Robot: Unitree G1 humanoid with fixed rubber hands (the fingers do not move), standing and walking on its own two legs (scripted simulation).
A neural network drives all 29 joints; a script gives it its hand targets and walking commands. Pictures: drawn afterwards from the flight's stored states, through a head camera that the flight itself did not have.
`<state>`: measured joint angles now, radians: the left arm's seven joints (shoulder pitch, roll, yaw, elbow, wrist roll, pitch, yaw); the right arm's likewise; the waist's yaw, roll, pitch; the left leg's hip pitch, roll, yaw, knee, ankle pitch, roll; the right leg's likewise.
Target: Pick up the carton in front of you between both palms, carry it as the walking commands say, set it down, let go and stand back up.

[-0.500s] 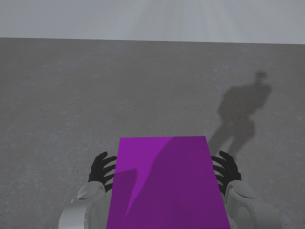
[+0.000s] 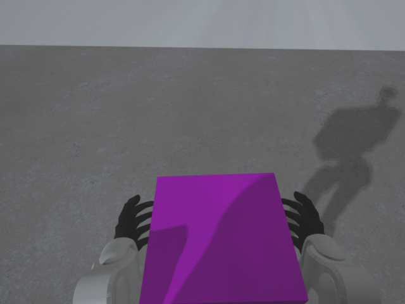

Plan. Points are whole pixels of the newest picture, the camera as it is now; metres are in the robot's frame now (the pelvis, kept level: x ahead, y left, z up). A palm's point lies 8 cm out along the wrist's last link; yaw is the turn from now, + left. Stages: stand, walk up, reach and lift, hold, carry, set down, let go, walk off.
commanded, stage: carry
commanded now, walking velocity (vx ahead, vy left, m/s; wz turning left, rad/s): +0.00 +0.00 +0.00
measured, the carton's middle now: (218, 257) +0.23 +0.00 +0.01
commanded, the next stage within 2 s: none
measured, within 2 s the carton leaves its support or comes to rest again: neither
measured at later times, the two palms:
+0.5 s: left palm (117, 263) +0.20 +0.17 +0.06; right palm (299, 260) +0.20 -0.13 +0.06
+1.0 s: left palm (125, 257) +0.23 +0.17 +0.03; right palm (287, 255) +0.23 -0.12 +0.02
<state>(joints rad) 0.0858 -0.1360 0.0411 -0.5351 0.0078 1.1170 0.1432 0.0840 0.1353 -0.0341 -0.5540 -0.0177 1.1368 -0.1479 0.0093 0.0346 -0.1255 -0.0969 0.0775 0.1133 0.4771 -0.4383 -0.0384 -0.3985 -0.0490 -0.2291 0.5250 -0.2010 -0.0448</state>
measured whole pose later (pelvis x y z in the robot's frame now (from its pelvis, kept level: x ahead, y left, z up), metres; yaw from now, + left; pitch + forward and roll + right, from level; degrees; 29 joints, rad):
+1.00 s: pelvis -0.06 +0.02 +0.00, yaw +0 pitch +1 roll +0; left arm -0.18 -0.14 0.16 0.14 0.21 0.67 0.03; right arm -0.18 0.14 -0.15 0.14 -0.21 0.67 -0.04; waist 0.00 0.01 -0.03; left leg -0.16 0.03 0.14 0.57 -0.43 0.02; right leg -0.42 -0.10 -0.20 0.52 -0.11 -0.02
